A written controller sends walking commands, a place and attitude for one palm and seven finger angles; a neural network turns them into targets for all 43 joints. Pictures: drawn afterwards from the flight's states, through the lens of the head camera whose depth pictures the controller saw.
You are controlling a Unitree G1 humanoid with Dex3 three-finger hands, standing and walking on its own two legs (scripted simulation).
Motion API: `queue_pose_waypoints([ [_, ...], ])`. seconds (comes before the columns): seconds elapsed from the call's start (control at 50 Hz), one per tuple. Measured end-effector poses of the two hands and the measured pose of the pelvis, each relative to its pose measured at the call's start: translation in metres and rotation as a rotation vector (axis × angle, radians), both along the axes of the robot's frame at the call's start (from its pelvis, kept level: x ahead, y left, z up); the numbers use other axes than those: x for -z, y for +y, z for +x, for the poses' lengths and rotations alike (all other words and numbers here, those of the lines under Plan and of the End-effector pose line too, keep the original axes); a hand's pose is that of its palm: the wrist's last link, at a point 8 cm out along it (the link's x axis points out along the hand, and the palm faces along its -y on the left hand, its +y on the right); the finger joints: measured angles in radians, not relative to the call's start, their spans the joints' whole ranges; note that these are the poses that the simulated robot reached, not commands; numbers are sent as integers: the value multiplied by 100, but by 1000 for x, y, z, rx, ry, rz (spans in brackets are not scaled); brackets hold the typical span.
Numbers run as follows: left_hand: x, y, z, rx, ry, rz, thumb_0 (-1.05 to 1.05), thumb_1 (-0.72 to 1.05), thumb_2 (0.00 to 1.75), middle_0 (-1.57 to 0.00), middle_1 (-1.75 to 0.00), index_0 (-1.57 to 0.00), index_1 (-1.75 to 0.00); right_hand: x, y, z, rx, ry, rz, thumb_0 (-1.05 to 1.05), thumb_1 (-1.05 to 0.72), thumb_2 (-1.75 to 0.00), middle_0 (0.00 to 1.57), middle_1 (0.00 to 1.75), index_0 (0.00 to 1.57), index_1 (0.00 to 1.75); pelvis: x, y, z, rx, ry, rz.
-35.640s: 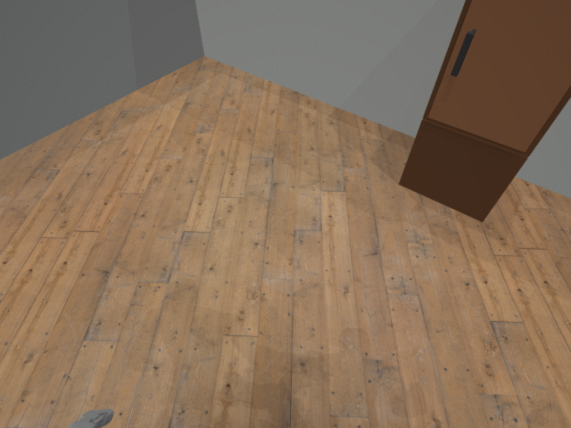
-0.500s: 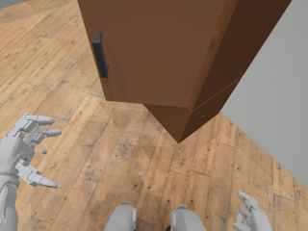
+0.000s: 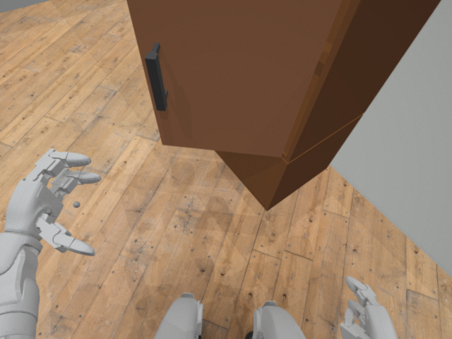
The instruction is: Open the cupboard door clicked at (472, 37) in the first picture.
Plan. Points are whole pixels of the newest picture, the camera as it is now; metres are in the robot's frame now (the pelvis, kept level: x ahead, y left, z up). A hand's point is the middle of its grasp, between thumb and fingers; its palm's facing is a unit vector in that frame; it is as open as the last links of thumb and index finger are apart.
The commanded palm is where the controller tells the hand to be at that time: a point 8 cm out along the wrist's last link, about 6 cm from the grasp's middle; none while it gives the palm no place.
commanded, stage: move the hooked fingers beside the handle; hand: left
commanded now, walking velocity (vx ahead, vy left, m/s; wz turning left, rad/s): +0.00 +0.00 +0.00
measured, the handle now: (159, 78) +0.63 +0.19 +0.04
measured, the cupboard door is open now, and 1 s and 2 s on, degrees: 48 48 48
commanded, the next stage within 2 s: none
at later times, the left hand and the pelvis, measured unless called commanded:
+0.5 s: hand (95, 153) +0.41 +0.27 +0.05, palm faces -0.03 -1.00 -0.03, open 14.0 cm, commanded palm +0.40 +0.31 +0.05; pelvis +0.00 +0.00 -0.01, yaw -2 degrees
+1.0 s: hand (108, 118) +0.50 +0.27 +0.04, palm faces -0.04 -1.00 -0.03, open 14.0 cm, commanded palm +0.50 +0.31 +0.04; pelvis -0.01 +0.01 -0.03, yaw -3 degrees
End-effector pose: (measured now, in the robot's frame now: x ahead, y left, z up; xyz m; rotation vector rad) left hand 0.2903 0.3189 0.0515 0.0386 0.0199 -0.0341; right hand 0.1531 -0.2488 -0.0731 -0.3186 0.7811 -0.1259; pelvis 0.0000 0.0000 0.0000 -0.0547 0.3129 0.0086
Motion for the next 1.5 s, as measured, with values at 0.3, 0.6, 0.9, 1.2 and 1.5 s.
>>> queue_pose_waypoints([
  [0.3,-4,1,67,-1,10,5,-1,-50,30,-30,-120,-30,-120,13,-14,-44,90,149,-5,1,-90,-90,20,30,21,30,1,-2,1,25,34,6],
  [0.6,1,2,117,-3,-2,-10,-1,-50,30,-30,-120,-30,-120,26,-26,-88,160,320,-36,1,-90,-90,20,30,20,30,9,-1,0,36,76,2],
  [0.9,5,7,171,6,4,-14,-1,-50,30,-30,-120,-30,-120,38,-24,-121,195,452,-68,1,-90,-90,20,30,21,30,24,4,-6,39,136,-19],
  [1.2,5,6,226,-5,20,-9,-1,-50,30,-30,-120,-30,-120,39,-12,-165,260,602,-73,1,-90,-90,20,30,21,30,32,10,-6,48,198,-40],
  [1.5,11,9,276,-2,24,1,-1,-50,30,-30,-120,-30,-120,39,4,-192,309,717,-91,0,-90,-90,20,30,21,30,44,16,-2,53,272,-67],
])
